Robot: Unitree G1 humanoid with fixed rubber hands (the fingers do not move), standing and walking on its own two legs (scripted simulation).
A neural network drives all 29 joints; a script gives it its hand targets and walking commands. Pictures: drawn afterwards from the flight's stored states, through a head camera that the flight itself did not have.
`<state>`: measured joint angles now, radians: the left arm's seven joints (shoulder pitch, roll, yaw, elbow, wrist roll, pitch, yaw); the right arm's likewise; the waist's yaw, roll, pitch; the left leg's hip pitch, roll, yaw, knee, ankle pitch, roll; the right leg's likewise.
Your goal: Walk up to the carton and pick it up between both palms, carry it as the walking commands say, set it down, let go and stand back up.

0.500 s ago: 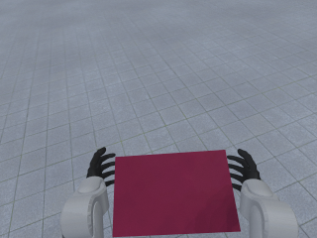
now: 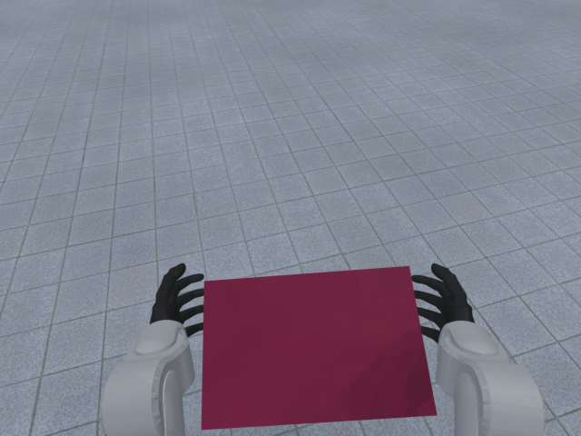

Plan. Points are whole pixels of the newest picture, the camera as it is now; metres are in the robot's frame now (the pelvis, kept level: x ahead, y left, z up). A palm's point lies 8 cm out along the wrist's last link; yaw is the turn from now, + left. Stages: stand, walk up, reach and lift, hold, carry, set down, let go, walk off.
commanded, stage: carry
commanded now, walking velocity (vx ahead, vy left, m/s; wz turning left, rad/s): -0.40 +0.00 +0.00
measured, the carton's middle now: (310, 343) +0.27 +0.01 +0.00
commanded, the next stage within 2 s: none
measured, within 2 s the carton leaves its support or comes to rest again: neither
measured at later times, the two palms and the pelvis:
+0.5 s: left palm out of the picture -0.01 +0.17 +0.09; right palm out of the picture -0.01 -0.15 +0.09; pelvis -0.25 +0.00 +0.00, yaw -1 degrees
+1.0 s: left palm out of the picture -0.12 +0.16 +0.09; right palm out of the picture -0.15 -0.17 +0.09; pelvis -0.37 +0.01 -0.01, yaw -2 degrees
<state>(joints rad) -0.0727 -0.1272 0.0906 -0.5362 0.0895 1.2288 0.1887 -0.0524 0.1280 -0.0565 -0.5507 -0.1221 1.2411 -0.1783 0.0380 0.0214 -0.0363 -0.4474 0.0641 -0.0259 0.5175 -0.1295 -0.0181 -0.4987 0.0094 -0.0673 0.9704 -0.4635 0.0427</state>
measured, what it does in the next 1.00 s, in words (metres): walks backwards: right foot, then left foot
